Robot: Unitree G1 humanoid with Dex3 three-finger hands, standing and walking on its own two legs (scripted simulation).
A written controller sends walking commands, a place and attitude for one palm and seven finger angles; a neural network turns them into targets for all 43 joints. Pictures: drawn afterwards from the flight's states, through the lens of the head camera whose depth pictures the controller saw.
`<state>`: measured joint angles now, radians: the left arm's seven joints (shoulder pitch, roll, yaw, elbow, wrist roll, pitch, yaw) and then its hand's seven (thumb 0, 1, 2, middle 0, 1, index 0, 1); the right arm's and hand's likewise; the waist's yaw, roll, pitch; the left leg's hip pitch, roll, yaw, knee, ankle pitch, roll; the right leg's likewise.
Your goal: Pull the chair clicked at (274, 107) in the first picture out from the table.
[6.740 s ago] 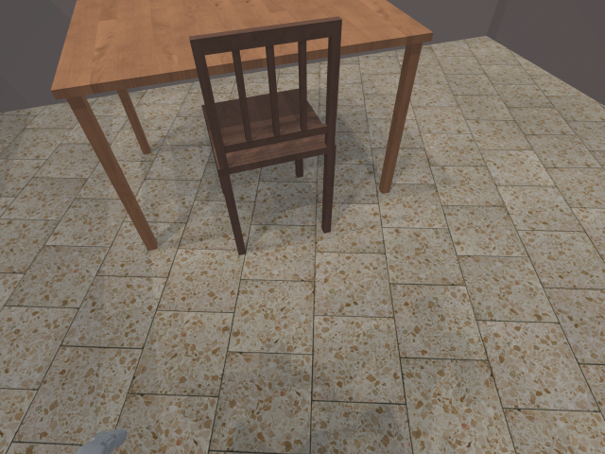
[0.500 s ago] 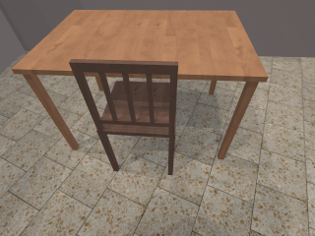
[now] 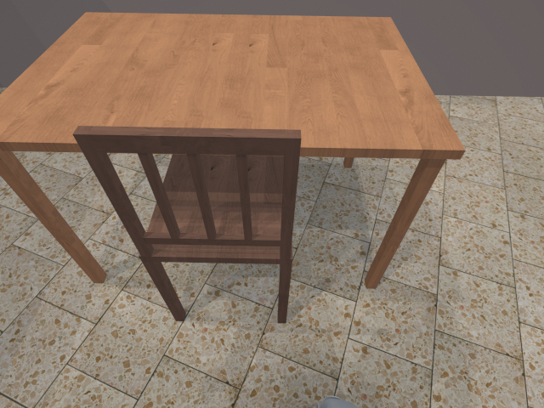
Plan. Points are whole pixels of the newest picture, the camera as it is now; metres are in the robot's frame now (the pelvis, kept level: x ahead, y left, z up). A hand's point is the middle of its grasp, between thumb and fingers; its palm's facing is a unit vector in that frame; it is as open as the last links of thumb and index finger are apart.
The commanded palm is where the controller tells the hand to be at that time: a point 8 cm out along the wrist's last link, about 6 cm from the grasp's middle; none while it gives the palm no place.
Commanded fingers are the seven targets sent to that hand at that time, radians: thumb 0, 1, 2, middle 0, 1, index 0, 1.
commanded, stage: come to a stop and stand still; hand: left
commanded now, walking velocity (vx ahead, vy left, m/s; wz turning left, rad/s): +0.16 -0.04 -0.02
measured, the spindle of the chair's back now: (203, 199) +0.54 +0.18 -0.07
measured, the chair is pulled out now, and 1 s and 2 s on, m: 0.00 0.00 0.00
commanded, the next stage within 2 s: look again from close up in 1.58 s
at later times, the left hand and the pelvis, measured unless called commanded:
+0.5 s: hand out of the picture +0.11 +0.20 -0.18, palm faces +0.06 -0.98 -0.21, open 7.3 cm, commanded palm none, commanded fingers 0.00 0.90 0.90 -0.20 -0.30 -0.20 -0.30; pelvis +0.05 +0.01 -0.01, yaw +0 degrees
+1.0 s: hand out of the picture +0.02 +0.18 -0.17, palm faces -0.01 -0.97 -0.22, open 7.4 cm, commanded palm none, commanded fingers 0.00 0.90 0.90 -0.20 -0.30 -0.20 -0.30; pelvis +0.02 -0.01 +0.00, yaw -1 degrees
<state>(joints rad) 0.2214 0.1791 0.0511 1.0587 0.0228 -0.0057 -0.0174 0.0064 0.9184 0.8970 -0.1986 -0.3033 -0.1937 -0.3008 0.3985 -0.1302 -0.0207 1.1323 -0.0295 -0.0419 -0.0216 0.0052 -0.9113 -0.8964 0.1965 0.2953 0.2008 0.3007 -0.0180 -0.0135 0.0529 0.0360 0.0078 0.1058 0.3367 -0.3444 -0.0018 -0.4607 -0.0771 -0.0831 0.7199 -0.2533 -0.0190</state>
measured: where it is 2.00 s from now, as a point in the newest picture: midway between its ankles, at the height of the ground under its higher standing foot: outside the picture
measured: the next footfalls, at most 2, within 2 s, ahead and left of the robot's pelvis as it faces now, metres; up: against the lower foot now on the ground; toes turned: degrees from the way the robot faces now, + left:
right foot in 0.06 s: +0.15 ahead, -0.11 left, +0.00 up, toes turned -6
left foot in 0.50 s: +0.15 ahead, +0.09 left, +0.00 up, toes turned +1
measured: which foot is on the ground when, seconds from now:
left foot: down 0.00-0.06, up 0.08-0.48, down 0.50-1.00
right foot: up 0.00-0.04, down 0.06-0.52, up 0.54-0.94, down 0.96-1.00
